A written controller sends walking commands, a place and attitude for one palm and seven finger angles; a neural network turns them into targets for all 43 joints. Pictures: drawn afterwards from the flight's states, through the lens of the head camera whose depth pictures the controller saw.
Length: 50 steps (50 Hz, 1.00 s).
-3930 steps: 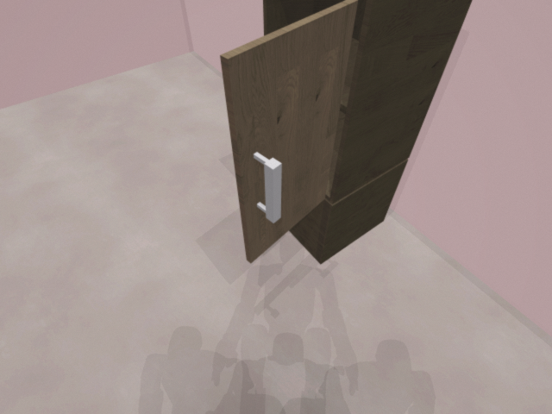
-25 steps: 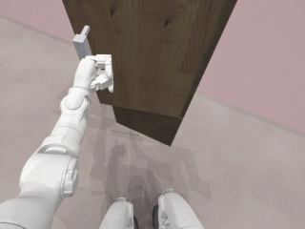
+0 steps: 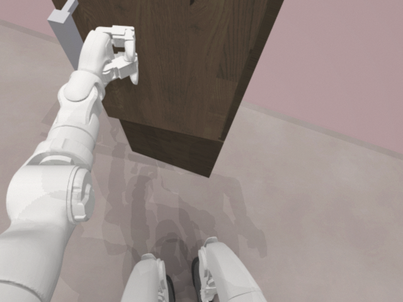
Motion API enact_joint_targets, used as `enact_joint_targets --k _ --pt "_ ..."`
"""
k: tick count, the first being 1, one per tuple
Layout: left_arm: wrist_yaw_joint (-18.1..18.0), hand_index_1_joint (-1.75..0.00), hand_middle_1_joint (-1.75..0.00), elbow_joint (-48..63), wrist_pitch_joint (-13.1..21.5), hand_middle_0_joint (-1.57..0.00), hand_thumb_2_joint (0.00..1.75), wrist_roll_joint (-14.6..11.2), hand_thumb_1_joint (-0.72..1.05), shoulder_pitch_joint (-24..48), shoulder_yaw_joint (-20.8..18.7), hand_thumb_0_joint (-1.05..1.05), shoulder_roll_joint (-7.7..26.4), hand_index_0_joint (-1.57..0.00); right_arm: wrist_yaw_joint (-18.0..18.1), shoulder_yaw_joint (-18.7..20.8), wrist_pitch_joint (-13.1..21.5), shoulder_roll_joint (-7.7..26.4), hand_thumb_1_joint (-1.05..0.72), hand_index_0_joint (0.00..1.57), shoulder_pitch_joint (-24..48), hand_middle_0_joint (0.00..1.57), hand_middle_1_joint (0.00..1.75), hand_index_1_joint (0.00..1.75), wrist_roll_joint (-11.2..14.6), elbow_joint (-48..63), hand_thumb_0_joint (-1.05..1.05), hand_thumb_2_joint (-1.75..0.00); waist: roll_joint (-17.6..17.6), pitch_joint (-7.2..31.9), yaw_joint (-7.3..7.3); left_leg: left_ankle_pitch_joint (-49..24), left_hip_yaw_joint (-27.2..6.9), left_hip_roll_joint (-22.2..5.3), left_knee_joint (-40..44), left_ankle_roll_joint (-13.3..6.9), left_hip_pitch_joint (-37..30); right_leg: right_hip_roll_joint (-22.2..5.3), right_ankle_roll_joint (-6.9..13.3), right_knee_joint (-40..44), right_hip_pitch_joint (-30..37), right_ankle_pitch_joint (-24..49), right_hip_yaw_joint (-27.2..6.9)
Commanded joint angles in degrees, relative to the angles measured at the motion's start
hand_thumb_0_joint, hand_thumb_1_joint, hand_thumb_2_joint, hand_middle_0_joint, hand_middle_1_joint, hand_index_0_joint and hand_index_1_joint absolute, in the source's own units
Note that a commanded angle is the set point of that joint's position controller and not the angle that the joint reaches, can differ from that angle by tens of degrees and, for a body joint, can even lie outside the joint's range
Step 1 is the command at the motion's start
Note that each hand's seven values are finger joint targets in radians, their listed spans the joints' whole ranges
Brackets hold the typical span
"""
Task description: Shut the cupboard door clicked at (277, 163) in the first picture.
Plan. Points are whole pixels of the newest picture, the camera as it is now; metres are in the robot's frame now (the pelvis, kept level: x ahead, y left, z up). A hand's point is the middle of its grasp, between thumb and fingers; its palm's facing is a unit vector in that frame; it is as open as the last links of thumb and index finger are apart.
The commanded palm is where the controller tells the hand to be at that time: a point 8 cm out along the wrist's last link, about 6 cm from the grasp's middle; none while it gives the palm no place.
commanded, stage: push the door shut along its arc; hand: left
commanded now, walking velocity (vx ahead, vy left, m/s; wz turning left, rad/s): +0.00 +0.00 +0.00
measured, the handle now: (83, 50) +0.59 +0.14 +0.07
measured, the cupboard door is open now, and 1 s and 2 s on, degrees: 7 0 0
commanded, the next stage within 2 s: pull the fist back off the door in 0.58 s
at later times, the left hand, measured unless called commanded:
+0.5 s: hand (140, 53) +0.56 +0.04 +0.08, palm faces -0.44 -0.90 -0.04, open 3.3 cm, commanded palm +0.60 +0.05 +0.08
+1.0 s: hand (151, 54) +0.57 +0.02 +0.08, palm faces +0.06 -1.00 -0.06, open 2.9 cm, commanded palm +0.56 +0.03 +0.08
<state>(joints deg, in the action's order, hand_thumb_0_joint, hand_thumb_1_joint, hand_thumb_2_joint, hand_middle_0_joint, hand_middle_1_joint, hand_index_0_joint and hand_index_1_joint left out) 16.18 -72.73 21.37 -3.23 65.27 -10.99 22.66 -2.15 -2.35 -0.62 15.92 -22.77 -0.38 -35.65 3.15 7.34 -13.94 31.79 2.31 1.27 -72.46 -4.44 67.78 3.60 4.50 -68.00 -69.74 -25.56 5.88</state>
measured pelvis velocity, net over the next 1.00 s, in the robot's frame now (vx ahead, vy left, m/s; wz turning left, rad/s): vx -0.03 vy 0.01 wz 0.01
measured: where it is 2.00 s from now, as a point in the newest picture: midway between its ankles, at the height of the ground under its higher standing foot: outside the picture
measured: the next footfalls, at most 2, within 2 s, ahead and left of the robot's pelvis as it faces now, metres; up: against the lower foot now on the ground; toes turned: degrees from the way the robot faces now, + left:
none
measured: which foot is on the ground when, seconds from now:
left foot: down 0.00-1.00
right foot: down 0.00-1.00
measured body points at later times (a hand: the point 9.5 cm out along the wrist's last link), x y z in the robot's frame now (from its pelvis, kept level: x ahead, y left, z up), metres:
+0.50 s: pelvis -0.01 -0.01 -0.02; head +0.17 +0.02 +0.39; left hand +0.58 +0.09 +0.09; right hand -0.04 -0.28 -0.11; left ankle +0.01 +0.07 -0.62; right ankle +0.05 -0.08 -0.62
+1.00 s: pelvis -0.03 +0.01 -0.03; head +0.15 +0.04 +0.38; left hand +0.56 +0.07 +0.08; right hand -0.07 -0.24 -0.13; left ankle +0.01 +0.07 -0.62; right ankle +0.05 -0.08 -0.62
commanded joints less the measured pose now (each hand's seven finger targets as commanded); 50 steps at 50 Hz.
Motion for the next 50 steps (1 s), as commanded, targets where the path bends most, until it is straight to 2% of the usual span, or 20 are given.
enact_joint_targets --k 1,3,5,9,14,17,20,24,26,32,34,35,36,37,38,41,43,46,48,50 --pt "0.2 -1.50 -1.50 11.5 2.8 -1.30 0.90 -0.6 0.90 31.8 -1.1 0.00 9.8 -1.30 0.7 4.2 0.8 10.6 -0.90 0.20 -11.3 0.20 0.30 0.30 -0.3 1.9 0.00 -0.90 3.2 31.8 -3.46 -20.4 -8.2 -1.2 6.0 1.4 -17.1 -0.9 -2.3 7.8 18.0 14.9 -7.3" --pt "1.1 -1.50 -1.50 11.5 2.2 -1.30 0.90 -0.8 0.90 31.7 -1.1 0.00 10.0 -1.30 0.7 4.2 1.0 10.7 -0.90 0.20 -11.3 0.20 0.30 0.30 -0.2 1.8 0.00 -0.90 4.5 33.0 -3.01 -20.6 -8.1 -1.2 5.6 1.5 -17.3 -0.8 -2.2 7.8 18.1 14.9 -7.5" --pt "1.9 -1.50 -1.50 12.7 1.9 -1.30 0.90 -1.0 0.90 34.7 0.1 0.00 9.2 -1.30 0.9 4.3 1.3 10.6 -0.90 0.20 -11.8 0.20 0.30 0.30 -0.2 1.4 0.00 -0.90 5.1 33.9 -4.11 -21.8 -8.3 -1.2 5.1 1.3 -18.7 -0.7 -2.2 7.4 17.3 16.0 -7.4" --pt "3.1 -1.50 -1.50 12.4 0.4 -1.30 0.90 -1.1 0.90 36.9 0.4 0.00 10.1 -1.30 1.3 4.3 1.7 10.7 -0.90 0.20 -11.8 0.20 0.30 0.30 -0.1 0.6 0.00 -0.90 6.2 33.8 -4.42 -20.8 -8.0 -1.2 4.7 1.4 -18.0 -0.6 -2.1 8.2 17.4 14.9 -7.9" --pt "3.5 -1.50 -1.50 9.7 -1.3 -1.30 0.90 -1.0 0.90 41.9 2.7 0.00 7.5 -1.30 1.6 3.9 2.7 10.9 -0.90 0.20 -12.0 0.20 0.30 0.30 -0.4 -0.5 0.00 -0.90 7.0 30.6 -6.74 -18.3 -8.6 -1.3 3.8 1.2 -17.1 -0.4 -2.1 8.3 12.7 11.0 -7.5" --pt "4.0 -1.50 -1.50 10.1 -1.4 -1.30 0.90 -1.0 0.90 44.6 3.3 0.00 7.0 -1.30 1.8 4.0 3.3 11.1 -0.90 0.20 -12.3 0.20 0.30 0.30 -0.9 -1.4 0.00 -0.90 8.7 33.4 -7.38 -20.7 -9.5 -1.6 3.0 1.3 -20.1 -0.2 -1.9 7.0 10.3 12.0 -6.5" --pt "4.6 -1.50 -1.50 9.8 -1.9 -1.30 0.90 -1.0 0.90 46.6 4.7 0.00 4.8 -1.30 1.8 4.0 3.9 11.2 -0.90 0.20 -12.5 0.20 0.30 0.30 -1.1 -1.8 0.00 -0.90 10.1 33.0 -8.22 -21.2 -10.1 -1.6 2.8 1.1 -21.7 -0.1 -1.7 6.5 7.1 11.3 -5.8" --pt "4.3 -1.50 -1.50 6.5 -3.7 -1.30 0.90 -0.2 0.90 48.6 4.9 0.00 4.9 -1.30 2.0 3.8 4.3 11.5 -0.90 0.20 -12.4 0.20 0.30 0.30 -1.3 -2.8 0.00 -0.90 8.6 30.6 -9.67 -17.7 -10.0 -1.7 1.6 1.0 -17.7 -0.1 -1.9 6.5 5.3 8.4 -6.1" --pt "4.3 -1.50 -1.50 7.4 -3.5 -1.30 0.90 0.0 0.90 50.9 4.7 0.00 5.3 -1.30 2.2 3.8 4.7 11.8 -0.90 0.20 -12.8 0.20 0.30 0.30 -1.4 -3.2 0.00 -0.90 9.7 31.7 -10.11 -18.2 -10.4 -1.8 1.1 0.8 -18.9 -0.1 -2.0 5.8 3.4 8.4 -5.9" --pt "4.2 -1.50 -1.50 7.0 -5.5 -1.30 0.90 0.6 0.90 53.7 8.6 0.00 -0.5 -1.30 2.5 3.8 5.8 11.7 -0.90 0.20 -12.4 0.20 0.30 0.30 -1.6 -4.7 0.00 -0.90 12.1 32.2 -11.31 -16.9 -12.0 -2.0 1.2 0.9 -22.3 0.0 -2.0 4.9 -2.1 6.9 -4.4" --pt "4.0 -1.50 -1.50 7.0 -6.1 -1.30 0.90 0.6 0.90 54.3 8.3 0.00 0.2 -1.30 2.6 3.6 6.1 11.7 -0.90 0.20 -12.5 0.20 0.30 0.30 -1.7 -5.0 0.00 -0.90 12.4 31.3 -11.56 -15.6 -11.5 -1.8 1.1 0.9 -20.9 -0.1 -2.0 5.1 -1.8 6.1 -4.6" --pt "-8.5 -1.50 -1.50 6.3 -6.0 -1.30 0.90 -3.4 0.90 54.8 -5.1 0.00 3.5 -1.30 2.2 3.0 7.0 11.0 -0.90 0.20 -14.8 0.20 0.30 0.30 -3.4 -2.5 0.00 -0.90 14.9 30.4 -9.35 -11.9 -12.5 -2.4 2.9 2.2 -18.7 -0.7 -1.7 4.9 -1.9 5.5 -5.5" --pt "-15.0 -1.50 -1.50 2.4 -6.5 -1.30 0.90 -1.3 0.90 51.7 -2.3 0.00 0.3 -1.30 1.1 2.6 7.0 10.4 -0.90 0.20 -14.3 0.20 0.30 0.30 -4.0 -2.5 0.00 -0.90 13.6 29.8 -9.72 -8.7 -14.2 -3.1 4.3 2.7 -17.2 -1.2 -2.2 4.3 -2.3 3.9 -5.5" --pt "-18.7 -1.50 -1.50 1.2 -6.8 -1.30 0.90 -0.7 0.90 50.1 -0.3 0.00 -4.3 -1.30 0.2 2.7 6.7 10.2 -0.90 0.20 -13.6 0.20 0.30 0.30 -4.1 -2.7 0.00 -0.90 12.4 27.7 -10.15 -6.3 -16.2 -3.7 5.2 3.0 -17.5 -1.6 -2.6 3.9 -4.7 3.1 -5.1" --pt "-21.9 -1.50 -1.50 2.0 -6.3 -1.30 0.90 -0.2 0.90 51.3 -1.0 0.00 -5.8 -1.30 -0.5 3.2 6.5 10.4 -0.90 0.20 -14.0 0.20 0.30 0.30 -5.0 -3.1 0.00 -0.90 10.3 28.0 -10.82 -5.8 -16.4 -3.7 5.0 3.0 -17.9 -1.9 -3.1 3.9 -5.2 3.4 -5.2" --pt "-33.1 -1.50 -1.50 3.3 -1.9 -1.30 0.90 3.4 0.90 55.4 -4.4 0.00 -4.7 -1.30 -2.5 3.6 6.7 10.5 -0.90 0.20 -14.5 0.20 0.30 0.30 -7.0 -2.8 0.00 -0.90 10.5 30.1 -10.15 -2.7 -16.0 -3.1 5.3 3.4 -16.8 -2.0 -3.8 3.8 -5.3 2.5 -5.2" --pt "-36.9 -1.50 -1.50 4.5 2.0 -1.30 0.90 8.9 0.90 57.6 -1.5 0.00 -4.7 -1.30 -4.2 4.2 6.8 10.6 -0.90 0.20 -15.1 0.20 0.30 0.30 -7.9 -3.6 0.00 -0.90 12.7 31.8 -10.94 -2.9 -16.5 -3.4 5.0 3.8 -19.2 -2.2 -3.9 3.5 -6.5 2.7 -5.0" --pt "-38.3 -1.50 -1.50 3.4 6.3 -1.30 0.90 15.9 0.90 58.1 1.1 0.00 -2.4 -1.30 -5.8 5.2 6.7 11.3 -0.90 0.20 -16.5 0.20 0.30 0.30 -8.4 -4.6 0.00 -0.90 13.3 33.1 -12.10 -5.3 -16.9 -3.4 4.5 4.2 -21.7 -1.9 -3.8 2.9 -7.9 3.6 -4.0" --pt "-37.5 -1.50 -1.50 0.7 6.8 -1.30 0.90 17.3 0.90 56.3 2.2 0.00 -2.1 -1.30 -6.2 5.4 6.3 11.4 -0.90 0.20 -16.4 0.20 0.30 0.30 -8.0 -4.9 0.00 -0.90 11.4 31.7 -12.54 -2.7 -16.0 -3.0 4.9 3.6 -18.9 -1.8 -3.7 3.8 -5.6 2.3 -4.3" --pt "-35.9 -1.50 -1.50 -0.5 6.2 -1.30 0.90 16.1 0.90 54.8 1.4 0.00 -0.7 -1.30 -6.1 5.3 6.1 11.7 -0.90 0.20 -16.3 0.20 0.30 0.30 -7.4 -4.4 0.00 -0.90 11.1 31.5 -11.78 -2.1 -15.8 -2.7 6.0 3.4 -17.8 -1.8 -3.5 4.2 -3.0 2.2 -4.4"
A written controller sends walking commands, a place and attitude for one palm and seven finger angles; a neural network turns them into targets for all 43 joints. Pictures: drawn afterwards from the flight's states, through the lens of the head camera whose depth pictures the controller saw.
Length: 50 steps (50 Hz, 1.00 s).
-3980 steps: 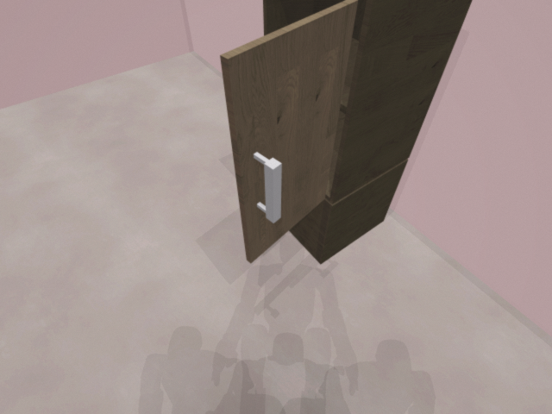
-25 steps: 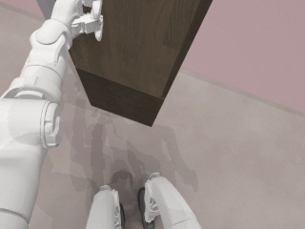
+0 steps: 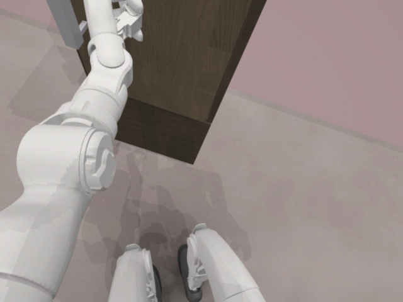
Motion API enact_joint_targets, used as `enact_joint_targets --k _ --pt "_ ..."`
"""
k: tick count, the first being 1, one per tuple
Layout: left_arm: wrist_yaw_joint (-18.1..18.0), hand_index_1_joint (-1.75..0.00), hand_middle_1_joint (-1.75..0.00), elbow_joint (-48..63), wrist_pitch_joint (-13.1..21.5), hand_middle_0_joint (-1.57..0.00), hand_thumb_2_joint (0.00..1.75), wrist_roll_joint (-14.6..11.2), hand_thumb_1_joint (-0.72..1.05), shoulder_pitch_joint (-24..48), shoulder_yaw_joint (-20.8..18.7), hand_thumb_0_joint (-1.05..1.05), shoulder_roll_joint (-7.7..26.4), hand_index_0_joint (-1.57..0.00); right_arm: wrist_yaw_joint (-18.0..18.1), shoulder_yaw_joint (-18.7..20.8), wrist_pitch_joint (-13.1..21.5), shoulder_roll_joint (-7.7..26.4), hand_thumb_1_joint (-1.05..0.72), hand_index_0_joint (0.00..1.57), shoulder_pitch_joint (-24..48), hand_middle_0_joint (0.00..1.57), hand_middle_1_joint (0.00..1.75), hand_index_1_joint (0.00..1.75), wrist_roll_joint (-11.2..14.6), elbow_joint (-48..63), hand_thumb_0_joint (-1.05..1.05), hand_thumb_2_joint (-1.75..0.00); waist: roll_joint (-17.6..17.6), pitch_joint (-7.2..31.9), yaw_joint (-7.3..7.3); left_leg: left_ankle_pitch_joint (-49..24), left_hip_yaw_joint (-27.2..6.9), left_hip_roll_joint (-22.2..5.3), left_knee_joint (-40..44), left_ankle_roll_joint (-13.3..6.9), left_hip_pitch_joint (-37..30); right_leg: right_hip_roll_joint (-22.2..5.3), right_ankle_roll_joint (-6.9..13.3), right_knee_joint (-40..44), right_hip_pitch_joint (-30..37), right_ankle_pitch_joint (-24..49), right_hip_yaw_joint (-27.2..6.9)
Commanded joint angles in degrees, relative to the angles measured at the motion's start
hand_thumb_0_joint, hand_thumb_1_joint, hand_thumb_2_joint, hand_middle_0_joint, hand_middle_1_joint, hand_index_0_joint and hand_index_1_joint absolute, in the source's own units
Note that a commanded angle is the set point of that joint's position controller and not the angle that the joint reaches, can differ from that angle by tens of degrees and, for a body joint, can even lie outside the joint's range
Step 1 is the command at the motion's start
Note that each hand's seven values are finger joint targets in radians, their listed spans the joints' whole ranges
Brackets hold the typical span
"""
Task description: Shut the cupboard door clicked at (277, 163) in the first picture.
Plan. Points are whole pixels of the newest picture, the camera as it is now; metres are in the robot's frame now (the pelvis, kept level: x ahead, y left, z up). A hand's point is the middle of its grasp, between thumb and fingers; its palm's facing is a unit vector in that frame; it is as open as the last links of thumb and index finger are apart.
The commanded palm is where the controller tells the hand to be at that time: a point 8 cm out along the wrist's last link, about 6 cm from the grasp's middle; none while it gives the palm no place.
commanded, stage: pull the fist back off the door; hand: left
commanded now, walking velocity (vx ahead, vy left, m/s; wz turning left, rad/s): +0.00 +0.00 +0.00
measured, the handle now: out of the picture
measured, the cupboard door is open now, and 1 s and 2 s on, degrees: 0 0 0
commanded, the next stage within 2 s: draw the hand back to the body in 0.56 s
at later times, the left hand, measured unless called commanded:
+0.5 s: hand (151, 39) +0.57 -0.01 +0.09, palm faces +0.00 -1.00 -0.01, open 3.1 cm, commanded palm +0.53 +0.04 +0.11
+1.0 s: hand (101, 60) +0.46 +0.06 +0.16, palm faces +0.03 -1.00 -0.06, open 3.1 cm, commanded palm +0.43 +0.11 +0.17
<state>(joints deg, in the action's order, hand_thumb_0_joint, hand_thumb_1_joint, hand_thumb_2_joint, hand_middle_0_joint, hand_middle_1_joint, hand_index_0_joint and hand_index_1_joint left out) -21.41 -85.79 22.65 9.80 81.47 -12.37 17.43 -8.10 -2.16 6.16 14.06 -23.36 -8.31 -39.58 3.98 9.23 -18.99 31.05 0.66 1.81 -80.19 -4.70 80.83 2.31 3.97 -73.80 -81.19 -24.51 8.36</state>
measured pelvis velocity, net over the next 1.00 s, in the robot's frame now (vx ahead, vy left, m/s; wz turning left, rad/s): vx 0.06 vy -0.04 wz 0.00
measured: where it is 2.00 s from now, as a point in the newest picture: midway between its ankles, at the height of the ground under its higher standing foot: (173, 294)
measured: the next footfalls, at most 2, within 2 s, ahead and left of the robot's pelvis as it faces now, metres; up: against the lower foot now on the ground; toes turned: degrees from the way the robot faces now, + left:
none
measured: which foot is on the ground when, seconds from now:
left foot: down 0.00-1.00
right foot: down 0.00-1.00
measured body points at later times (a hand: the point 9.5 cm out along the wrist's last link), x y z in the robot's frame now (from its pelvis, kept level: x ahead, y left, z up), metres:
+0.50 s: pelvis +0.04 -0.01 +0.04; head +0.20 -0.02 +0.46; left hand +0.56 +0.04 +0.10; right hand +0.00 -0.26 -0.07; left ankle +0.04 +0.07 -0.59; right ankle +0.08 -0.08 -0.59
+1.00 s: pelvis +0.06 -0.04 +0.10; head +0.14 -0.06 +0.54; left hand +0.46 +0.12 +0.17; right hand +0.16 -0.29 -0.02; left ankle +0.04 +0.07 -0.59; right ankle +0.08 -0.09 -0.59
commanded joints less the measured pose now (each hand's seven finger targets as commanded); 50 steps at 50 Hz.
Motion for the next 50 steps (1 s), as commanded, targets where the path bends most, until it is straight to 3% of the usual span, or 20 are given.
enact_joint_targets --k 1,2,3,6,8,11,13,14,21,23,26,29,30,34,37,40,43,46,48,50 --pt "2.6 -1.50 -1.50 11.7 4.1 -1.30 0.90 1.7 0.90 37.1 2.3 0.00 4.6 -1.30 -0.1 5.0 -0.8 13.7 -0.90 0.20 -15.2 0.20 0.30 0.30 1.1 -0.2 0.00 -0.90 9.5 29.5 -6.12 0.0 -14.0 -3.1 14.3 3.7 -29.8 -0.5 -2.9 10.5 9.9 0.7 -7.0" --pt "3.4 -1.50 -1.50 11.2 3.4 -1.30 0.90 0.5 0.90 35.8 1.2 0.00 5.8 -1.30 0.0 4.9 -1.0 13.9 -0.90 0.20 -15.0 0.20 0.30 0.30 1.4 0.1 0.00 -0.90 9.0 29.0 -5.35 0.3 -14.1 -3.1 15.2 3.7 -29.1 -0.5 -2.9 10.7 11.4 0.5 -7.0" --pt "4.2 -1.50 -1.50 11.4 2.7 -1.30 0.90 -0.8 0.90 34.7 1.6 0.00 4.2 -1.30 0.0 4.8 -1.1 13.8 -0.90 0.20 -14.8 0.20 0.30 0.30 1.7 0.6 0.00 -0.90 8.0 29.4 -5.26 0.4 -13.5 -2.9 15.4 3.4 -28.6 -0.4 -3.0 11.4 12.9 0.5 -7.3" --pt "5.8 -1.50 -1.50 12.0 2.4 -1.30 0.90 -3.3 0.90 30.2 0.4 0.00 4.4 -1.30 0.2 4.5 -1.4 13.7 -0.90 0.20 -14.8 0.20 0.30 0.30 2.4 1.5 0.00 -0.90 7.9 28.9 -3.12 -0.3 -13.7 -3.1 16.8 3.7 -29.4 -0.5 -2.8 11.6 14.2 1.2 -7.2" --pt "6.6 -1.50 -1.50 13.4 2.8 -1.30 0.90 -5.3 0.90 27.3 1.2 0.00 1.6 -1.30 0.2 4.6 -1.5 13.4 -0.90 0.20 -14.6 0.20 0.30 0.30 2.5 1.9 0.00 -0.90 6.7 27.4 -2.51 -0.6 -13.7 -3.3 17.4 3.8 -30.2 -0.4 -2.8 12.1 14.6 1.4 -7.1" --pt "7.2 -1.50 -1.50 17.0 4.8 -1.30 0.90 -7.0 0.90 22.1 2.3 0.00 -1.7 -1.30 0.0 4.9 -1.6 12.9 -0.90 0.20 -14.4 0.20 0.30 0.30 2.6 2.6 0.00 -0.90 6.0 29.0 -0.71 -5.4 -13.0 -3.5 17.4 4.2 -33.3 -0.2 -2.8 12.2 15.8 3.8 -6.8" --pt "7.1 -1.50 -1.50 18.0 5.8 -1.30 0.90 -7.0 0.90 19.1 3.0 0.00 -3.3 -1.30 -0.3 5.2 -1.8 12.6 -0.90 0.20 -14.4 0.20 0.30 0.30 2.5 2.5 0.00 -0.90 5.5 27.9 -0.13 -7.4 -12.1 -3.4 17.2 4.4 -33.8 -0.1 -2.8 12.4 16.4 4.7 -6.7" --pt "6.7 -1.50 -1.50 18.6 6.2 -1.30 0.90 -7.0 0.90 17.2 1.9 0.00 -2.2 -1.30 -0.3 5.3 -2.1 12.6 -0.90 0.20 -14.8 0.20 0.30 0.30 2.5 2.6 0.00 -0.90 4.1 27.9 0.66 -9.1 -11.1 -3.1 17.0 4.2 -32.9 0.0 -2.7 12.7 18.5 5.3 -6.8" --pt "3.8 -1.50 -1.50 28.7 10.3 -1.30 0.90 -6.4 0.90 6.1 -1.2 0.00 0.1 -1.30 -0.5 6.2 -4.3 11.0 -0.90 0.20 -13.6 0.20 0.30 0.30 2.9 5.0 0.00 -0.90 1.9 32.8 5.26 -20.2 -5.5 -1.6 17.1 3.8 -33.0 0.1 -2.6 13.7 32.5 16.7 -8.4" --pt "3.8 -1.50 -1.50 31.6 11.2 -1.30 0.90 -6.4 0.90 1.7 0.4 0.00 -2.1 -1.30 -0.7 6.5 -4.8 10.1 -0.90 0.20 -12.6 0.20 0.30 0.30 3.2 5.8 0.00 -0.90 0.1 33.0 6.07 -21.4 -3.8 -1.1 17.3 3.4 -31.9 0.0 -2.8 14.7 37.6 20.7 -9.4" --pt "4.1 -1.50 -1.50 36.6 12.7 -1.30 0.90 -5.9 0.90 0.7 2.5 0.00 -2.9 -1.30 -0.1 6.8 -5.5 9.4 -0.90 0.20 -11.8 0.20 0.30 0.30 3.6 6.4 0.00 -0.90 -2.0 34.0 5.93 -23.0 -2.6 -0.6 17.5 2.9 -31.3 -0.4 -3.4 15.1 43.2 26.7 -10.7" --pt "5.3 -1.50 -1.50 35.9 12.0 -1.30 0.90 -6.5 0.90 -1.7 4.6 0.00 -4.9 -1.30 0.5 6.9 -6.3 8.9 -0.90 0.20 -10.6 0.20 0.30 0.30 4.2 6.2 0.00 -0.90 -4.8 31.4 5.42 -21.3 -1.5 0.0 17.8 2.5 -28.7 -0.9 -4.3 16.7 46.8 29.2 -12.2" --pt "5.7 -1.50 -1.50 36.2 12.0 -1.30 0.90 -6.7 0.90 -0.6 6.2 0.00 -6.4 -1.30 0.9 6.9 -6.4 8.7 -0.90 0.20 -10.5 0.20 0.30 0.30 4.4 6.1 0.00 -0.90 -5.0 30.9 4.56 -22.0 -1.3 0.0 17.6 2.3 -29.6 -1.0 -4.6 16.8 46.4 30.6 -12.3" --pt "8.3 -1.50 -1.50 33.4 10.6 -1.30 0.90 -8.6 0.90 -2.8 8.7 0.00 -9.7 -1.30 1.5 7.0 -6.9 8.6 -0.90 0.20 -8.9 0.20 0.30 0.30 4.8 5.5 0.00 -0.90 -4.5 29.3 4.83 -21.2 -1.3 0.3 17.9 2.5 -30.7 -1.4 -4.9 17.9 45.7 30.0 -12.4" --pt "10.3 -1.50 -1.50 39.7 9.4 -1.30 0.90 -11.4 0.90 -15.1 3.2 0.00 -4.0 -1.30 2.0 6.5 -7.5 8.6 -0.90 0.20 -6.7 0.20 0.30 0.30 6.0 9.0 0.00 -0.90 -2.5 36.1 11.13 -25.2 0.1 0.9 20.6 3.0 -33.2 -1.9 -4.6 18.3 56.3 38.9 -13.6" --pt "12.2 -1.50 -1.50 47.1 7.5 -1.30 0.90 -12.4 0.90 -25.8 2.0 0.00 -2.1 -1.30 2.6 5.9 -8.1 7.8 -0.90 0.20 -4.6 0.20 0.30 0.30 7.3 12.3 0.00 -0.90 -5.2 35.8 14.25 -25.1 1.0 1.3 23.3 2.7 -31.6 -3.0 -5.7 20.0 65.7 48.0 -15.8" --pt "14.5 -1.50 -1.50 56.3 5.4 -1.30 0.90 -13.0 0.90 -32.6 5.8 0.00 -4.1 -1.30 3.0 5.6 -8.7 7.3 -0.90 0.20 -2.2 0.20 0.30 0.30 8.6 14.4 0.00 -0.90 -8.2 30.2 14.44 -22.5 1.2 1.0 26.5 2.5 -34.3 -3.7 -7.0 23.9 67.6 48.0 -16.3" --pt "16.6 -1.50 -1.50 65.8 4.4 -1.30 0.90 -15.3 0.90 -36.6 6.3 0.00 -3.6 -1.30 4.3 5.5 -8.8 7.2 -0.90 0.20 0.5 0.20 0.30 0.30 9.8 16.1 0.00 -0.90 -10.3 27.1 14.72 -21.0 1.1 1.0 29.1 2.4 -38.4 -4.2 -8.2 27.8 70.0 45.4 -17.5" --pt "18.5 -1.50 -1.50 67.2 3.1 -1.30 0.90 -17.0 0.90 -39.1 8.4 0.00 -5.2 -1.30 5.3 5.0 -8.6 7.1 -0.90 0.20 2.7 0.20 0.30 0.30 10.5 16.0 0.00 -0.90 -12.6 21.0 14.02 -17.3 0.4 0.8 31.0 2.4 -39.9 -4.5 -8.5 31.8 67.7 35.7 -18.1" --pt "20.2 -1.50 -1.50 69.6 2.4 -1.30 0.90 -17.8 0.90 -39.2 10.9 0.00 -6.1 -1.30 6.4 4.6 -8.1 7.1 -0.90 0.20 5.0 0.20 0.30 0.30 11.0 16.4 0.00 -0.90 -9.8 15.3 13.58 -14.5 0.4 0.6 32.7 2.2 -43.0 -4.5 -7.6 35.4 63.6 23.3 -18.5"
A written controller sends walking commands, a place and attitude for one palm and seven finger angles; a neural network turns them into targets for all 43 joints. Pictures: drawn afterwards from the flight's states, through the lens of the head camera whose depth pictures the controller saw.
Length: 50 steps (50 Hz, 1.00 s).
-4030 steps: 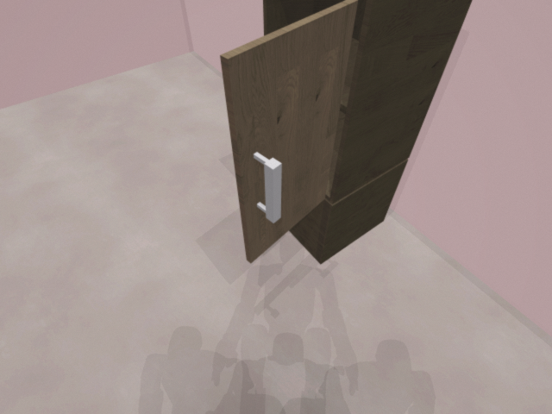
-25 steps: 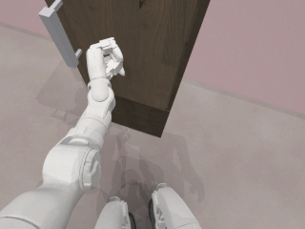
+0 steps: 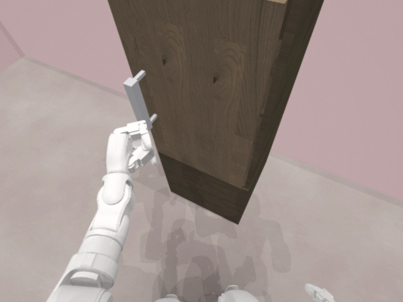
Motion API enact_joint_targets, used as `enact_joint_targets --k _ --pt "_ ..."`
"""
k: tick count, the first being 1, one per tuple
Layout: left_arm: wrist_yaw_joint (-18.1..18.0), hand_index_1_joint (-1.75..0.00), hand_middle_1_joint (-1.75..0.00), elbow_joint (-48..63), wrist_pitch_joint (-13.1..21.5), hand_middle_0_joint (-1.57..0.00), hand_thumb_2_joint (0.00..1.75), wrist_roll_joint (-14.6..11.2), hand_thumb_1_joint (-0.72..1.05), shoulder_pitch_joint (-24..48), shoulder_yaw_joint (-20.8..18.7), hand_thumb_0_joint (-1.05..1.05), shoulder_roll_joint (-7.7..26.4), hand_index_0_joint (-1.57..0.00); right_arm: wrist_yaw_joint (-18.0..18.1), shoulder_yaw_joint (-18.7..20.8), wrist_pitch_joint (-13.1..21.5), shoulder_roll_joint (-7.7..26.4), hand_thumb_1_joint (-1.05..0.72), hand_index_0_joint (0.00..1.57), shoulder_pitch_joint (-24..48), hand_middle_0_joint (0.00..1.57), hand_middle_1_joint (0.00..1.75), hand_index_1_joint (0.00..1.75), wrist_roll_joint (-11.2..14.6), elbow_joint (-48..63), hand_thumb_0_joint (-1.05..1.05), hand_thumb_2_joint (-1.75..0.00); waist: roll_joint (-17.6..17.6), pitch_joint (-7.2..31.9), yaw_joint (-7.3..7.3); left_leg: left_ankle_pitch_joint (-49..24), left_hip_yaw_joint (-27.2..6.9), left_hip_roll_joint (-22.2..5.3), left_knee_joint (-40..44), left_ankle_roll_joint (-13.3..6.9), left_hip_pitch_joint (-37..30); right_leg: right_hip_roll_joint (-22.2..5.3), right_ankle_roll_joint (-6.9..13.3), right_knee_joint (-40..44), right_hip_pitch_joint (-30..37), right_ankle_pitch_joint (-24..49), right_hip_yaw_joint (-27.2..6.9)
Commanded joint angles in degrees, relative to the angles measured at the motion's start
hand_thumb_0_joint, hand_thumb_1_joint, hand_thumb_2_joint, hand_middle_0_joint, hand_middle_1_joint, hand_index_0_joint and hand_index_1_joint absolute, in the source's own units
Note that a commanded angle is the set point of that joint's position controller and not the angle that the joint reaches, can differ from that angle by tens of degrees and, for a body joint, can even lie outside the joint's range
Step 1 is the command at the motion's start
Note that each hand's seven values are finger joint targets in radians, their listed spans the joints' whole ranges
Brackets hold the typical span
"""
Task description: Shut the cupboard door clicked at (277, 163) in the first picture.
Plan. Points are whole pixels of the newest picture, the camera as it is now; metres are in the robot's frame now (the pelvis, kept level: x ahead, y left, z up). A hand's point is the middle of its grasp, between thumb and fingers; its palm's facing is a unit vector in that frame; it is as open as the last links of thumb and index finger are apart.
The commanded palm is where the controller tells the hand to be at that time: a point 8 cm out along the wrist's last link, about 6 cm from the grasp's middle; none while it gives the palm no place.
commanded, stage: draw the hand back to the body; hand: left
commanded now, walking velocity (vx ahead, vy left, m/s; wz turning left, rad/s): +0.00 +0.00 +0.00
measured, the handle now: (144, 102) +0.60 +0.15 +0.00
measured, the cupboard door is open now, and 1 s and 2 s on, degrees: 0 0 0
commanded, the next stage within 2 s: step back with the hand held close in 1.26 s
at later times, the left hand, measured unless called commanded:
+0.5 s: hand (52, 193) +0.27 +0.22 +0.14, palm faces +0.15 -0.96 -0.23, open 3.5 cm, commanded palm +0.23 +0.26 +0.16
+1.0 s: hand out of the picture +0.19 +0.35 +0.22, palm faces +0.50 -0.76 -0.42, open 6.9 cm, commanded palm +0.14 +0.38 +0.23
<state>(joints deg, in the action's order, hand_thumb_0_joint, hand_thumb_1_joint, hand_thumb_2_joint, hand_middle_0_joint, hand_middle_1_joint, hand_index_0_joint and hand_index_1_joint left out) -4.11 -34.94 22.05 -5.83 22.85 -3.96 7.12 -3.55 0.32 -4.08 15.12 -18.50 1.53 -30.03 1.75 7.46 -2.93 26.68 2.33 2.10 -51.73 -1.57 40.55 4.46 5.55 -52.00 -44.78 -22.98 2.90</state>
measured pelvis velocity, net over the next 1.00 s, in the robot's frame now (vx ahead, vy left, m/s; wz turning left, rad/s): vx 0.01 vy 0.07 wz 0.03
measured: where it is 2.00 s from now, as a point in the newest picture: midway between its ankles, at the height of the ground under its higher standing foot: outside the picture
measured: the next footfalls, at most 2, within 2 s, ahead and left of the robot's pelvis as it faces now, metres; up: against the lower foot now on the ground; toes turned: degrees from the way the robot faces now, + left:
none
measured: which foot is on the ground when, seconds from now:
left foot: down 0.00-1.00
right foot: down 0.00-1.00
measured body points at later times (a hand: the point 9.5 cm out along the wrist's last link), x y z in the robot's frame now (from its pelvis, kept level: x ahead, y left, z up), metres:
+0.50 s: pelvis +0.00 +0.04 +0.05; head -0.01 +0.02 +0.50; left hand +0.26 +0.27 +0.16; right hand +0.19 -0.17 -0.03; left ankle -0.02 +0.11 -0.69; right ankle +0.02 -0.05 -0.69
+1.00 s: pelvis +0.01 +0.07 +0.05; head -0.01 +0.05 +0.50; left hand +0.16 +0.39 +0.24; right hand +0.21 -0.14 -0.03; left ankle -0.02 +0.11 -0.69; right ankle +0.02 -0.04 -0.69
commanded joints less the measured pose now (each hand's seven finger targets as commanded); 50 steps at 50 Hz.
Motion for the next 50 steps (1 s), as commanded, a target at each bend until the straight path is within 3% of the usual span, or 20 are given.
enact_joint_targets --k 1,3,6,9,10,12,15,18,22,27,33,40,42,44,46,50 --pt "3.4 -1.50 -1.50 17.7 2.5 -1.30 0.90 -2.6 0.90 18.0 1.7 0.00 5.4 -1.30 2.3 2.0 2.4 5.9 -0.90 0.20 1.2 0.20 0.30 0.30 1.3 6.3 0.00 -0.90 -7.1 14.5 -2.25 -8.0 -1.5 0.0 4.9 -0.8 -3.2 -6.9 -8.9 15.3 25.3 16.1 -13.5" --pt "4.8 -1.50 -1.50 17.8 1.4 -1.30 0.90 -2.9 0.90 15.2 2.4 0.00 5.9 -1.30 2.9 1.8 2.8 5.8 -0.90 0.20 2.7 0.20 0.30 0.30 1.6 6.2 0.00 -0.90 -6.3 12.2 -1.85 -6.8 -1.8 -0.2 6.4 -0.7 -4.7 -6.9 -8.0 17.2 24.6 10.3 -13.4" --pt "6.3 -1.44 -1.44 21.3 -0.6 -1.24 0.90 -3.8 0.90 8.7 1.8 0.00 7.2 -1.24 3.5 1.3 3.6 5.4 -0.90 0.20 5.4 0.20 0.30 0.30 2.0 7.4 0.00 -0.90 -1.5 12.7 0.64 -7.9 -1.9 -0.2 8.7 -0.7 -8.7 -6.7 -6.2 17.6 25.9 8.2 -11.8" --pt "6.8 -1.35 -1.35 26.7 -2.3 -1.16 0.90 -5.1 0.90 4.3 -1.0 0.00 10.2 -1.16 4.1 0.7 4.4 5.2 -0.90 0.20 8.0 0.20 0.30 0.30 2.3 8.8 0.00 -0.90 -2.6 12.3 2.31 -8.8 -2.2 -0.4 11.1 -0.7 -10.4 -6.5 -5.5 18.4 28.6 7.5 -10.9" --pt "4.3 -1.32 -1.32 30.2 -4.8 -1.13 0.90 -1.0 0.90 1.4 2.4 0.00 12.8 -1.13 5.1 0.9 2.4 3.5 -0.90 0.20 10.3 0.20 0.30 0.30 2.7 9.2 0.00 -0.90 -4.7 13.5 2.36 -8.5 -3.0 -1.0 14.3 -0.1 -11.7 -9.1 -6.4 21.6 34.0 8.4 -14.7" --pt "1.8 -1.26 -1.26 35.0 -7.3 -1.08 0.90 -0.7 0.90 -0.8 1.1 0.00 12.9 -1.08 6.4 0.3 1.6 2.9 -0.90 0.20 12.7 0.20 0.30 0.30 2.7 10.1 0.00 -0.90 -6.5 9.0 2.42 -7.4 -3.0 -1.0 16.6 -0.2 -12.1 -9.8 -7.4 24.6 35.5 6.1 -15.0" --pt "0.1 -1.17 -1.17 37.8 -10.1 -1.00 0.90 0.2 0.90 -6.0 -1.6 0.00 15.8 -1.00 7.8 -0.3 1.3 2.8 -0.90 0.20 14.5 0.20 0.30 0.30 2.4 9.5 0.00 -0.90 -4.9 4.7 3.31 -8.8 -3.3 -1.6 20.0 -0.6 -16.6 -8.6 -6.0 27.1 35.8 5.4 -12.4" --pt "-0.5 -1.08 -1.08 42.3 -11.8 -0.92 0.90 0.7 0.90 -9.9 -1.3 0.00 15.3 -0.92 8.5 -0.9 1.9 2.6 -0.90 0.20 15.1 0.20 0.30 0.30 2.1 9.3 0.00 -0.90 -3.3 3.1 3.36 -11.4 -3.4 -1.9 23.9 -0.9 -22.7 -6.8 -4.8 27.8 36.0 7.7 -8.2" --pt "-0.6 -0.96 -0.96 48.1 -13.4 -0.81 0.90 1.0 0.90 -16.4 -1.0 0.00 14.4 -0.81 8.4 -1.4 3.6 2.8 -0.90 0.20 15.2 0.20 0.30 0.30 1.6 8.8 0.00 -0.90 2.0 0.6 3.64 -15.3 -5.0 -2.7 28.1 -0.4 -28.3 -5.2 -3.6 28.4 37.0 12.7 -4.7" --pt "-0.9 -0.81 -0.81 57.2 -14.5 -0.67 0.90 1.2 0.90 -24.3 -3.9 0.00 16.2 -0.67 7.8 -1.2 5.9 3.4 -0.90 0.20 14.2 0.20 0.30 0.30 0.8 8.1 0.00 -0.90 2.9 1.1 4.26 -26.5 -6.9 -4.1 30.5 1.2 -33.6 -4.5 -3.2 28.7 39.5 20.3 -2.8" --pt "-1.6 -0.63 -0.63 63.6 -15.7 -0.50 0.90 1.3 0.90 -34.2 -11.3 0.00 19.8 -0.50 7.0 -0.6 7.3 3.7 -0.90 0.20 13.7 0.20 0.30 0.30 0.1 7.0 0.00 -0.90 1.0 0.2 5.17 -36.6 -7.8 -5.0 30.4 3.3 -34.8 -4.3 -3.4 29.2 41.4 23.6 -2.1" --pt "-2.2 -0.42 -0.42 69.2 -15.8 -0.31 0.90 1.1 0.90 -41.7 -19.5 0.00 24.0 -0.31 6.3 0.1 8.6 4.1 -0.90 0.20 14.0 0.20 0.30 0.30 -0.1 6.0 0.00 -0.90 4.9 -1.8 5.95 -35.9 -8.9 -5.7 31.2 4.2 -33.0 -4.1 -3.5 29.8 41.9 22.2 -2.2" --pt "-2.5 -0.36 -0.36 71.4 -15.3 -0.25 0.90 1.0 0.90 -43.2 -22.1 0.00 25.4 -0.25 6.2 0.3 9.1 4.0 -0.90 0.20 13.8 0.20 0.30 0.30 0.0 5.8 0.00 -0.90 5.6 -0.6 6.14 -35.9 -9.4 -5.9 31.2 4.7 -32.9 -4.2 -3.6 29.2 42.6 22.1 -2.1" --pt "-2.8 -0.30 -0.30 71.3 -15.2 -0.20 0.90 0.7 0.90 -45.9 -24.8 0.00 26.5 -0.20 6.3 0.5 9.4 4.0 -0.90 0.20 13.6 0.20 0.30 0.30 0.0 5.7 0.00 -0.90 4.4 -1.0 6.50 -35.2 -9.3 -5.9 31.3 4.8 -32.0 -4.0 -3.6 29.3 42.7 22.0 -2.0" --pt "-2.4 -0.30 -0.30 69.2 -15.6 -0.20 0.90 1.0 0.90 -45.3 -20.2 0.00 21.9 -0.20 6.1 0.7 9.6 4.6 -0.90 0.20 13.3 0.20 0.30 0.30 0.0 4.9 0.00 -0.90 3.2 -4.6 5.32 -34.2 -10.1 -6.4 31.7 4.9 -31.8 -4.3 -3.9 29.5 39.7 20.3 -2.0" --pt "-2.8 -0.30 -0.30 66.4 -15.7 -0.20 0.90 1.6 0.90 -42.3 -18.2 0.00 20.5 -0.20 6.4 1.2 10.0 5.8 -0.90 0.20 13.2 0.20 0.30 0.30 -0.2 4.3 0.00 -0.90 2.2 -7.2 4.83 -26.3 -11.1 -6.6 32.9 4.3 -31.0 -4.4 -4.0 29.9 37.1 16.7 -2.2"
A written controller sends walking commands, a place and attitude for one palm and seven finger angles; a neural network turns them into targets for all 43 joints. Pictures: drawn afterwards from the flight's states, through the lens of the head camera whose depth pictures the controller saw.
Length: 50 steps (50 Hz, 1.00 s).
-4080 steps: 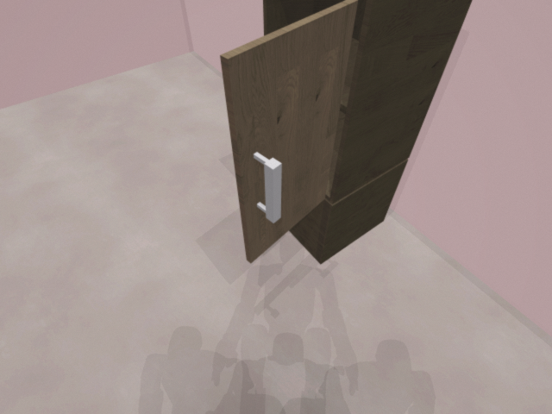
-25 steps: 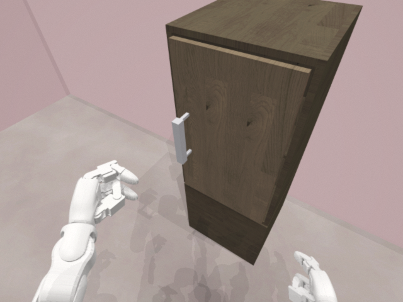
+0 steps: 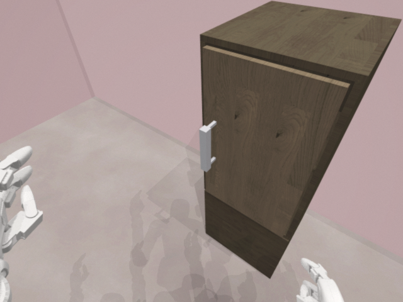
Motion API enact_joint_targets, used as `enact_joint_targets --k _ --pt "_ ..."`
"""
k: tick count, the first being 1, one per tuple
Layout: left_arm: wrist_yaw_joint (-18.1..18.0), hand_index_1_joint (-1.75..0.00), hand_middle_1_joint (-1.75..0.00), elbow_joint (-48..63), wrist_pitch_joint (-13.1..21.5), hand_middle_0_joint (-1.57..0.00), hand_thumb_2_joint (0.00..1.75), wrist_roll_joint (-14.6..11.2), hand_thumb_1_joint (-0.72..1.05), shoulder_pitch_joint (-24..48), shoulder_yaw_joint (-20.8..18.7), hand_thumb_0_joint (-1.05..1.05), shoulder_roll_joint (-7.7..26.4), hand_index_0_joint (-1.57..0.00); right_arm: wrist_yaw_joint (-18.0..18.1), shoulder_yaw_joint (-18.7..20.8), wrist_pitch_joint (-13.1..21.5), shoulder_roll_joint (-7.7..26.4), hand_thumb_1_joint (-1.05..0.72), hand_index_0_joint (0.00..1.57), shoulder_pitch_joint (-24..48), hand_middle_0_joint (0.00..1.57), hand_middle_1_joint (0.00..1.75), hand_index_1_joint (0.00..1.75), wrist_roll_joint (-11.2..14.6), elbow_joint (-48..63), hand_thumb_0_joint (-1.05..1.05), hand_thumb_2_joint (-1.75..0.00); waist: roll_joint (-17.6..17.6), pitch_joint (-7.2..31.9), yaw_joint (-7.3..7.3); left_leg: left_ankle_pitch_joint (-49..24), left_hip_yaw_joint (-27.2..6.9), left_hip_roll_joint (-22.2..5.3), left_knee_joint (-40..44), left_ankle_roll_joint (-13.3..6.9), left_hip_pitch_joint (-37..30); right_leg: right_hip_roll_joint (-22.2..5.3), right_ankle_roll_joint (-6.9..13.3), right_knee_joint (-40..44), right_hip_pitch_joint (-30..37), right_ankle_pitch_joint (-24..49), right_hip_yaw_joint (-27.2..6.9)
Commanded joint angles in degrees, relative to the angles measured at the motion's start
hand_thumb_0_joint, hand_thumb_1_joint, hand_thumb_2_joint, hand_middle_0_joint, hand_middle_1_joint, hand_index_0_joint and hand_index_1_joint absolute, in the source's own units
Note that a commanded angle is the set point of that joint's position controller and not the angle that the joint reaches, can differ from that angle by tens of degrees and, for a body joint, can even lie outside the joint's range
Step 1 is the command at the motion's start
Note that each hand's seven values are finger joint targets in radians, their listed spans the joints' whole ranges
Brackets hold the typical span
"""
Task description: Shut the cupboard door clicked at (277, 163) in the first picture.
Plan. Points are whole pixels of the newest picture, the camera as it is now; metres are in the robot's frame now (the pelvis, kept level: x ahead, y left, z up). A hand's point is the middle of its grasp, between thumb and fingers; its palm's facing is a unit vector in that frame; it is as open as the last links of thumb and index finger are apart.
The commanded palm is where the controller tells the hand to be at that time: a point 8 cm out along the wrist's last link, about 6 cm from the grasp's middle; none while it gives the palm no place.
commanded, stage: draw the hand back to the body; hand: left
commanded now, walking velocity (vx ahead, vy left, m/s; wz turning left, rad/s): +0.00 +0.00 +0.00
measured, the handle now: (209, 146) +0.58 +0.06 -0.05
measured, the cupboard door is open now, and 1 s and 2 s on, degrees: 0 0 0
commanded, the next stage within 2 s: step back with the hand held close in 0.26 s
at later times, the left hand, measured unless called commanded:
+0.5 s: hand (56, 213) +0.19 +0.26 +0.16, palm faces +0.45 -0.78 -0.43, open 7.4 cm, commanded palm +0.13 +0.28 +0.18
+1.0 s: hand (42, 247) +0.14 +0.25 +0.15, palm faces +0.42 -0.78 -0.46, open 7.4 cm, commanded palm +0.08 +0.28 +0.18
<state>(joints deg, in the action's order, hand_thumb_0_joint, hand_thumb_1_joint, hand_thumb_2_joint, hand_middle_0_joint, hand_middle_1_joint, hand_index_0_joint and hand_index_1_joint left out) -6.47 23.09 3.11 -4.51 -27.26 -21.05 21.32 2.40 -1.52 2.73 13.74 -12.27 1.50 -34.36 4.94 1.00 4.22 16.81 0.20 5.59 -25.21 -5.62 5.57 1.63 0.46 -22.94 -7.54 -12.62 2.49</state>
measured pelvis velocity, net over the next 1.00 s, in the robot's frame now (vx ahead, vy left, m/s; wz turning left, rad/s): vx -0.07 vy -0.01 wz -0.03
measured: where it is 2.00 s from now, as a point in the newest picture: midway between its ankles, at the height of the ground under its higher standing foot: outside the picture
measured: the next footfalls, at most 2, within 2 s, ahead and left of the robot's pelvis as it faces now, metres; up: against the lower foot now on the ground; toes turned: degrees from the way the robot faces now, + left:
right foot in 1.60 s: -0.32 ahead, -0.14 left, +0.00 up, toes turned -5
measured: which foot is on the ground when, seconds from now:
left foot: down 0.00-1.00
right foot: down 0.00-1.00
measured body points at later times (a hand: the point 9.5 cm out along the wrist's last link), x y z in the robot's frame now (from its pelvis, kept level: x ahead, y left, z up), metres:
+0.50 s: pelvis -0.01 -0.01 +0.00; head -0.02 -0.03 +0.45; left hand +0.16 +0.29 +0.18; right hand +0.16 -0.25 -0.09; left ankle -0.03 +0.04 -0.74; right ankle +0.00 -0.12 -0.74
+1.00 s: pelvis -0.07 -0.01 -0.02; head -0.08 -0.01 +0.43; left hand +0.11 +0.29 +0.17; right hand +0.09 -0.27 -0.09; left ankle -0.03 +0.04 -0.74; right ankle +0.00 -0.12 -0.74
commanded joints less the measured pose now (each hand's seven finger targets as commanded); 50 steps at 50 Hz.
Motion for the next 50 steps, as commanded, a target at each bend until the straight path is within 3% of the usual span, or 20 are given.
enact_joint_targets --k 1,6,10,15,19,20,21,24,25,27,30,32,34,35,37,40,43,45,48,50 --pt "-0.7 -0.30 -0.30 9.2 3.5 -0.20 0.90 0.4 0.90 8.5 -1.7 0.00 7.2 -0.20 0.5 3.1 3.2 7.1 -0.90 0.20 6.9 0.20 0.30 0.30 -0.2 8.8 0.00 -0.90 -1.4 0.9 -2.17 -14.7 -9.0 -9.9 6.6 8.3 4.0 -1.7 1.1 0.4 0.8 5.9 -1.8" --pt "-1.2 -0.30 -0.30 14.3 4.8 -0.20 0.90 0.4 0.90 8.1 -5.0 0.00 10.8 -0.20 1.0 2.9 4.2 6.2 -0.90 0.20 7.7 0.20 0.30 0.30 -0.4 9.1 0.00 -0.90 0.9 7.4 -0.69 -16.3 -8.1 -8.9 6.0 8.0 4.2 -1.6 1.5 -0.6 6.2 8.2 -2.1" --pt "-1.3 -0.30 -0.30 14.6 4.7 -0.20 0.90 0.5 0.90 6.4 -6.6 0.00 11.9 -0.20 1.0 2.6 5.0 6.0 -0.90 0.20 7.8 0.20 0.30 0.30 -0.4 8.4 0.00 -0.90 3.7 5.4 -0.40 -20.7 -7.7 -8.9 5.4 8.7 5.2 -1.3 1.7 -0.3 6.4 10.0 -2.1" --pt "-0.7 -0.30 -0.30 8.1 4.0 -0.20 0.90 0.0 0.90 4.5 -4.9 0.00 8.7 -0.20 0.9 2.6 4.3 5.8 -0.90 0.20 7.7 0.20 0.30 0.30 -0.1 8.1 0.00 -0.90 -0.2 -2.1 -1.10 -15.0 -6.6 -8.8 6.5 8.2 7.6 -1.0 1.9 1.5 2.9 6.7 -2.1" --pt "-0.4 -0.30 -0.30 8.6 4.7 -0.20 0.90 -0.3 0.90 5.0 -4.8 0.00 8.5 -0.20 0.8 2.9 3.9 5.9 -0.90 0.20 7.6 0.20 0.30 0.30 -0.1 8.7 0.00 -0.90 -1.0 0.1 -1.12 -11.0 -6.3 -8.5 6.8 7.4 7.2 -1.3 1.7 1.3 3.4 5.2 -2.3" --pt "-1.3 -0.30 -0.30 9.9 7.4 -0.20 0.90 0.5 0.90 13.5 -13.6 0.00 17.3 -0.20 0.9 2.9 3.1 7.0 -0.90 0.20 6.5 0.20 0.30 0.30 0.5 11.1 0.00 -0.90 2.7 -3.9 -2.98 -1.0 -7.5 -9.5 7.8 5.0 15.6 -3.5 1.7 0.9 3.9 5.7 -7.4" --pt "-1.6 -0.30 -0.30 9.8 7.9 -0.20 0.90 0.5 0.90 8.4 -10.6 0.00 12.2 -0.20 2.0 3.7 2.2 6.6 -0.90 0.20 5.9 0.20 0.30 0.30 -1.3 10.5 0.00 -0.90 -0.9 -0.1 -3.20 -2.3 -9.0 -8.8 5.5 4.8 14.8 -5.1 2.7 1.0 4.4 7.6 -9.0" --pt "-2.3 -0.30 -0.30 9.9 7.4 -0.20 0.90 1.3 0.90 2.3 -5.8 0.00 7.6 -0.20 2.0 4.3 0.5 7.1 -0.90 0.20 5.0 0.20 0.30 0.30 -1.9 10.6 0.00 -0.90 -4.8 4.5 -4.65 -7.1 -7.7 -8.8 -1.0 4.8 9.4 -8.8 4.3 2.0 -1.0 7.3 -13.4" --pt "-2.6 -0.30 -0.30 11.5 7.6 -0.20 0.90 1.2 0.90 2.1 -6.2 0.00 7.9 -0.20 2.2 4.5 0.2 7.2 -0.90 0.20 4.9 0.20 0.30 0.30 -2.1 10.6 0.00 -0.90 -3.2 6.0 -4.64 -10.0 -7.8 -9.0 -2.5 5.1 10.0 -9.8 5.0 0.8 -0.3 10.7 -13.8" --pt "-3.4 -0.30 -0.30 13.0 7.7 -0.20 0.90 1.4 0.90 0.2 -6.2 0.00 8.6 -0.20 2.1 4.7 -0.3 6.9 -0.90 0.20 4.3 0.20 0.30 0.30 -1.2 11.2 0.00 -0.90 -4.4 8.6 -5.08 -12.8 -7.8 -9.7 -5.1 5.5 10.5 -11.5 5.9 -1.3 0.0 14.7 -15.0" --pt "-3.6 -0.30 -0.30 15.8 9.0 -0.20 0.90 1.0 0.90 0.1 -10.2 0.00 13.5 -0.20 2.0 5.1 -0.7 6.9 -0.90 0.20 4.8 0.20 0.30 0.30 -0.3 11.3 0.00 -0.90 -5.1 11.9 -5.01 -14.6 -7.0 -9.7 -6.7 5.0 12.5 -13.3 6.3 -4.6 1.8 21.6 -15.6" --pt "-3.6 -0.30 -0.30 16.6 9.7 -0.20 0.90 0.7 0.90 -1.2 -11.2 0.00 14.6 -0.20 2.2 4.8 -1.0 6.7 -0.90 0.20 5.2 0.20 0.30 0.30 0.1 11.7 0.00 -0.90 -5.5 12.5 -4.89 -18.4 -7.4 -10.2 -5.7 4.8 13.3 -12.1 5.3 -7.8 2.4 24.6 -13.8" --pt "-3.6 -0.30 -0.30 17.7 10.0 -0.20 0.90 0.6 0.90 -1.9 -11.8 0.00 15.4 -0.20 2.7 4.7 -1.5 7.0 -0.90 0.20 5.9 0.20 0.30 0.30 0.1 12.3 0.00 -0.90 -2.4 11.6 -4.53 -23.0 -9.0 -11.7 -3.0 4.5 14.0 -8.9 3.4 -10.4 1.7 23.6 -11.4" --pt "-3.4 -0.30 -0.30 17.8 10.0 -0.20 0.90 0.5 0.90 -2.3 -12.7 0.00 16.0 -0.20 3.0 4.7 -1.5 7.3 -0.90 0.20 6.4 0.20 0.30 0.30 -0.2 12.4 0.00 -0.90 0.7 10.8 -4.25 -26.7 -9.9 -12.7 -1.6 4.5 15.0 -7.2 2.4 -11.6 1.5 22.7 -10.1" --pt "-3.0 -0.30 -0.30 17.2 9.8 -0.20 0.90 0.5 0.90 -2.8 -12.0 0.00 15.1 -0.20 3.0 4.6 -1.7 7.3 -0.90 0.20 5.9 0.20 0.30 0.30 -0.5 12.5 0.00 -0.90 1.7 9.4 -4.05 -32.9 -11.7 -15.1 0.8 5.1 15.1 -3.9 0.9 -13.7 0.5 15.4 -8.0" --pt "-2.3 -0.30 -0.30 13.9 9.7 -0.20 0.90 0.9 0.90 -2.7 -11.4 0.00 13.6 -0.20 2.9 5.1 -1.5 7.9 -0.90 0.20 5.8 0.20 0.30 0.30 -1.4 12.2 0.00 -0.90 2.1 6.0 -3.79 -23.8 -13.1 -17.9 4.4 2.7 20.8 -1.9 -0.1 -15.3 0.6 4.2 -6.9" --pt "-2.2 -0.30 -0.30 11.0 9.5 -0.20 0.90 1.8 0.90 -1.6 -10.2 0.00 11.7 -0.20 2.8 5.1 -1.4 8.1 -0.90 0.20 5.2 0.20 0.30 0.30 -1.7 12.4 0.00 -0.90 0.2 2.3 -4.33 -6.5 -13.8 -18.4 6.9 0.4 31.2 -1.6 -0.4 -16.6 4.5 3.1 -7.9" --pt "-2.4 -0.30 -0.30 10.5 9.5 -0.20 0.90 2.7 0.90 -0.6 -10.8 0.00 12.0 -0.20 2.9 5.5 -1.4 8.6 -0.90 0.20 5.0 0.20 0.30 0.30 -1.6 12.6 0.00 -0.90 -1.4 2.0 -4.41 7.0 -13.1 -16.9 6.1 -0.7 37.6 -2.1 -0.1 -15.2 8.1 7.3 -9.8" --pt "-2.4 -0.30 -0.30 11.8 10.0 -0.20 0.90 3.7 0.90 1.7 -9.3 0.00 11.1 -0.20 2.4 5.2 -1.4 8.5 -0.90 0.20 4.3 0.20 0.30 0.30 -0.8 13.3 0.00 -0.90 -5.7 2.6 -5.17 22.1 -11.0 -12.1 0.6 -0.8 40.8 -6.8 1.8 -10.1 6.4 0.3 -16.8" --pt "-3.0 -0.30 -0.30 14.8 10.9 -0.20 0.90 4.1 0.90 3.1 -11.0 0.00 13.8 -0.20 2.2 5.4 -1.2 8.6 -0.90 0.20 4.2 0.20 0.30 0.30 -1.0 13.2 0.00 -0.90 -7.1 3.5 -5.08 21.2 -9.8 -10.2 -4.8 0.0 37.0 -10.2 3.5 -4.3 0.9 -8.3 -21.5"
